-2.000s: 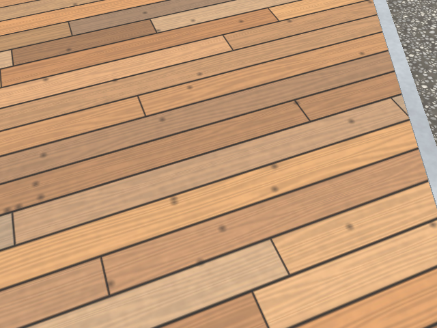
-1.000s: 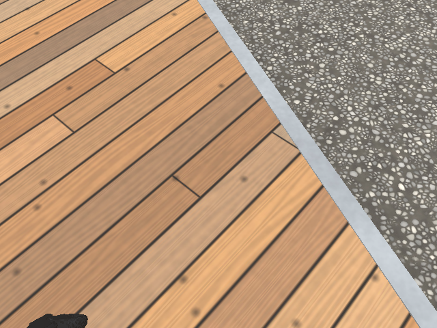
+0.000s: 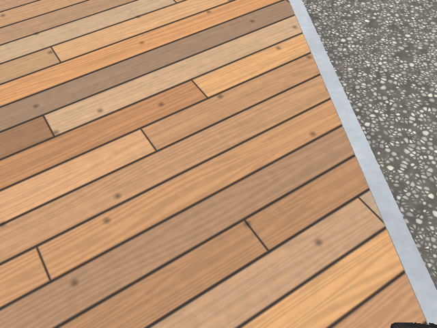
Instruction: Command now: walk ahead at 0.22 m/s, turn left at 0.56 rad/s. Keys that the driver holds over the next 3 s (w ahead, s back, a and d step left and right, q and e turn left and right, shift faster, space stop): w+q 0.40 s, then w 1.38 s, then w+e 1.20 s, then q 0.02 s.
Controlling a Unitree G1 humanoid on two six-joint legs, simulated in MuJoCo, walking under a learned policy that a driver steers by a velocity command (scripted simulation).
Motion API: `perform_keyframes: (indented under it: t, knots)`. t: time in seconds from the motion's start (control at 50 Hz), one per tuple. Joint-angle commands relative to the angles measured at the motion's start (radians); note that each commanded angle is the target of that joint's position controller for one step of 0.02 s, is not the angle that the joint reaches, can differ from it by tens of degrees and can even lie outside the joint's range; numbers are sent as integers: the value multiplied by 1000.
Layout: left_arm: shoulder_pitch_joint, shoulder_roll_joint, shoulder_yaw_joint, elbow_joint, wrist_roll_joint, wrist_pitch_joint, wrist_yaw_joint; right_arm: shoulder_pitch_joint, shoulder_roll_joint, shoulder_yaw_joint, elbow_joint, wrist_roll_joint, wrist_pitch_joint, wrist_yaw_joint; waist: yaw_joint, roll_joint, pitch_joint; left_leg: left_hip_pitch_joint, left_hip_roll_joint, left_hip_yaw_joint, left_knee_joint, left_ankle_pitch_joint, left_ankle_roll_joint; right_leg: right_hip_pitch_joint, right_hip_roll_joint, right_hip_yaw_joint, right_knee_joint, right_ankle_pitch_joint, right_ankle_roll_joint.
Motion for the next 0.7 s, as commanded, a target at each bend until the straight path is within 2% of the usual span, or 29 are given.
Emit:
perform_keyframes:
  t: [0.02,0.04,0.06,0.08,0.1,0.12,0.14,0.16,0.18,0.2,0.24,0.26,0.3,0.34,0.38,0.44,0.46,0.48,0.5,0.52,0.54,0.56,0.58,0.6,0.62,0.64,0.7]
  knots:
    - [-3,147,40,-34,-12,-32,-11,97,-130,-55,-37,-2,-19,-3,-67,-105,-115,256,-77,67,-195,51,81,-44,-168,95,16,170,-130]
    - [-22,88,20,-45,10,-41,-13,243,-200,-85,-6,2,-27,-15,-127,45,-167,480,38,-134,-239,67,147,-235,-100,6,305,106,-59]
    - [-99,21,-6,-141,44,-62,-13,291,-329,-102,-27,-11,-53,-18,-130,295,-166,646,309,-723,-355,-37,358,-668,87,42,632,-290,19]
    - [-161,86,7,-155,8,-89,-23,320,-265,-84,-20,-20,-84,-10,-180,188,-173,603,365,-824,-448,-163,437,-761,78,235,754,-290,17]
    - [-162,126,17,-155,-19,-103,-37,266,-202,-60,-18,-18,-102,-10,-139,184,-82,543,334,-731,-461,-196,399,-786,37,255,746,-195,-6]
    - [-140,144,24,-131,-6,-111,-41,220,-155,-44,-23,-13,-110,-12,-106,127,-28,458,280,-616,-454,-147,346,-741,6,248,695,-95,-17]
    - [-129,145,27,-114,20,-115,-38,172,-138,-35,-29,-12,-109,-18,-78,101,-1,384,235,-532,-457,-53,310,-688,-9,243,619,-19,-13]
    - [-119,142,29,-107,32,-117,-38,147,-133,-29,-38,-18,-109,-24,-58,111,2,328,196,-469,-468,48,290,-620,-11,237,564,45,-3]
    - [-113,126,25,-98,37,-117,-40,140,-141,-30,-41,-26,-110,-31,-49,106,-9,298,171,-427,-475,134,283,-575,8,218,533,105,10]
    - [-115,105,19,-90,37,-117,-41,146,-154,-33,-38,-28,-111,-38,-47,96,-20,278,155,-389,-472,202,279,-544,22,206,484,152,24]
    - [-158,65,2,-90,33,-113,-40,176,-170,-39,-21,-21,-112,-47,-64,86,-14,240,123,-332,-464,244,261,-492,46,198,334,239,42]
    - [-188,49,-6,-95,29,-113,-41,194,-177,-42,-12,-18,-111,-50,-78,94,-9,223,114,-321,-459,240,252,-465,60,198,262,281,47]
    - [-247,41,-13,-107,19,-115,-48,229,-189,-47,6,-11,-109,-53,-102,117,1,205,110,-325,-447,225,242,-419,81,205,152,329,52]
    - [-292,51,-13,-119,10,-120,-56,265,-195,-50,23,-3,-107,-53,-118,120,6,207,122,-356,-426,211,239,-386,93,212,89,332,49]
    - [-301,70,-8,-125,6,-128,-62,280,-194,-50,33,1,-103,-54,-114,124,4,225,138,-404,-395,207,230,-343,99,227,41,324,36]
    - [-225,100,7,-106,4,-142,-65,269,-182,-48,39,-5,-97,-55,-73,166,-25,273,156,-440,-323,295,203,-232,102,209,-2,267,-5]
    - [-147,115,19,-83,10,-146,-61,265,-160,-39,39,-8,-96,-54,-33,164,-64,271,121,-416,-246,409,181,-114,114,185,-47,275,-33]
    - [-37,147,33,-64,22,-150,-55,262,-119,-24,33,-18,-98,-51,21,143,-158,218,64,-368,-75,461,147,81,52,231,-40,277,-82]
    - [120,224,50,-44,44,-150,-47,316,-60,-3,7,-20,-103,-53,49,-36,-334,-41,-42,-268,262,270,79,443,-160,537,-31,178,-208]
    - [192,227,53,3,37,-140,-62,397,-48,6,8,3,-114,-57,26,-293,-392,-276,-114,-238,509,-236,40,565,-297,926,-178,-70,-308]
    - [154,145,30,-3,13,-136,-61,334,-141,-15,18,16,-116,-55,40,-186,-246,-376,-58,-267,609,-189,42,464,-279,893,-220,-228,-282]
    - [95,109,18,-9,12,-126,-55,243,-162,-19,5,8,-117,-51,39,-118,-128,-392,-20,-227,617,-109,48,336,-244,747,-230,-172,-252]
    - [53,89,8,-11,19,-118,-51,188,-149,-15,-8,-7,-121,-49,22,-69,-66,-375,10,-199,584,-49,51,223,-206,650,-249,-70,-241]
    - [30,69,-1,-8,27,-115,-48,164,-135,-15,-14,-16,-125,-44,-1,-62,-30,-346,40,-190,536,-3,53,144,-173,582,-274,22,-235]
    - [17,61,-6,-6,32,-117,-45,175,-117,-13,-12,-16,-124,-38,-24,-82,-27,-303,60,-178,503,24,52,94,-150,533,-295,80,-230]
    - [16,58,-8,1,28,-120,-44,186,-98,-7,-6,-14,-123,-35,-34,-95,-30,-283,68,-162,473,34,48,70,-138,498,-313,124,-235]
    - [35,99,0,27,13,-126,-39,127,-61,12,-27,-26,-121,-31,-33,-80,-3,-295,86,-121,323,93,23,22,-136,405,-357,241,-257]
